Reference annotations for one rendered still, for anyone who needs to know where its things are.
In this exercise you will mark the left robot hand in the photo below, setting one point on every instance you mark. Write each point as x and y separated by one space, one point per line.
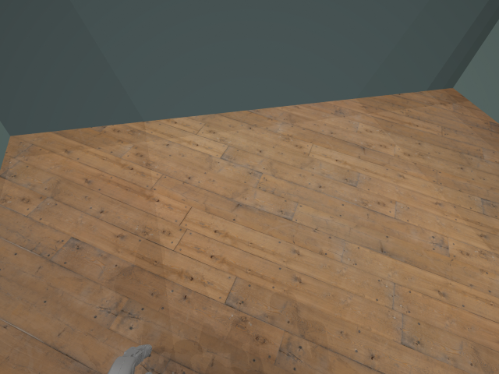
132 357

